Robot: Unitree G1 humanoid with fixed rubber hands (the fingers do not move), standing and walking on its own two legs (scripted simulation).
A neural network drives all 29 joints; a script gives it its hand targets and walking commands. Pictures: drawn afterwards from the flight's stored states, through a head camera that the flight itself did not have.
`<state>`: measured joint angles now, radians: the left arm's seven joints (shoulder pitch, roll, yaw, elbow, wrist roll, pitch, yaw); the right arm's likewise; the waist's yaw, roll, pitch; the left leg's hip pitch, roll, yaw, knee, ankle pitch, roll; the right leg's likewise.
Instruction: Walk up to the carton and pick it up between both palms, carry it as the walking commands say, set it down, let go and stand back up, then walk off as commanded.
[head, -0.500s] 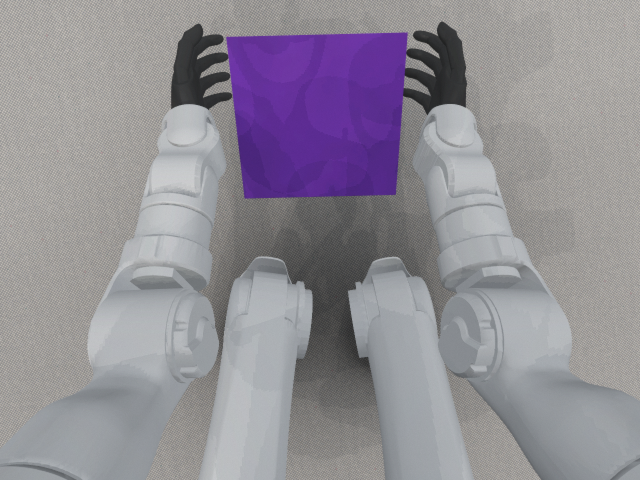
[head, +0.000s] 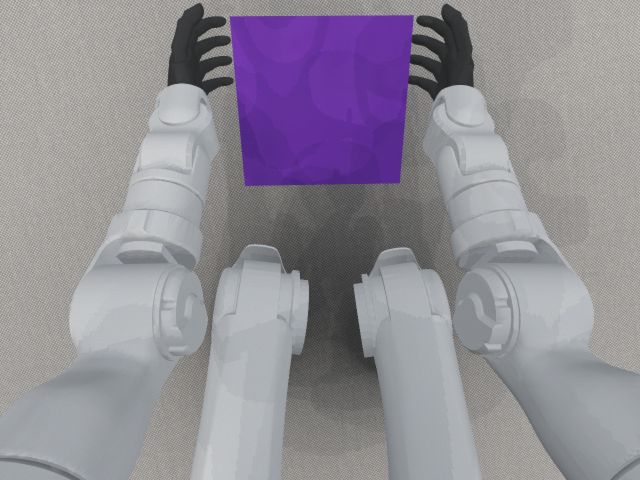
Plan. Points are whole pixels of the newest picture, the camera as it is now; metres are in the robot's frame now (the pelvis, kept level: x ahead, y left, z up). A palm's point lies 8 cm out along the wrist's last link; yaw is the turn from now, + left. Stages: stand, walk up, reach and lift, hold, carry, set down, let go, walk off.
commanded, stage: set down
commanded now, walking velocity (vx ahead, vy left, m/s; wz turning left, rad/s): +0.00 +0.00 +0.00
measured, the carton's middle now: (319, 100) +0.51 +0.02 -0.26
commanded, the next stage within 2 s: none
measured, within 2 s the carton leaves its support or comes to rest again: rests again in 1.76 s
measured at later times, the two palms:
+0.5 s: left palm (190, 83) +0.50 +0.16 -0.16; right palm (451, 82) +0.51 -0.12 -0.15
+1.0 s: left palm (191, 77) +0.51 +0.16 -0.17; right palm (449, 75) +0.52 -0.13 -0.16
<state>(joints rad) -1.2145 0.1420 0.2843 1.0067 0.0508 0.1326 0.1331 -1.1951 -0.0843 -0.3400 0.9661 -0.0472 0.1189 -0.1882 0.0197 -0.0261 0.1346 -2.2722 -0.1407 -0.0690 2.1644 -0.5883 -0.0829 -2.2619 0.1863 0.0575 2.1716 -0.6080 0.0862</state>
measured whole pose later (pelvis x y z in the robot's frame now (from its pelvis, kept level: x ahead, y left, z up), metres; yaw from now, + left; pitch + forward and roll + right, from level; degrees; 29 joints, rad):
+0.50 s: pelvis +0.00 +0.00 +0.00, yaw +0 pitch +39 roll -1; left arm -1.26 0.14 0.37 1.03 0.13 0.12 0.07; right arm -1.26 -0.11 -0.38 1.02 -0.11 0.11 -0.12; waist 0.02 -0.02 0.16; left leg -2.28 -0.11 -0.06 2.18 -0.58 -0.07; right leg -2.27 0.16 0.04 2.18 -0.60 0.07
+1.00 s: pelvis +0.01 +0.00 -0.01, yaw +0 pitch +41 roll -1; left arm -1.26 0.15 0.40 1.03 0.14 0.08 0.05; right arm -1.28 -0.11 -0.39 1.05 -0.13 0.07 -0.09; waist 0.01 -0.02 0.16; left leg -2.30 -0.09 -0.05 2.19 -0.60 -0.05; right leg -2.29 0.13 0.03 2.19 -0.62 0.05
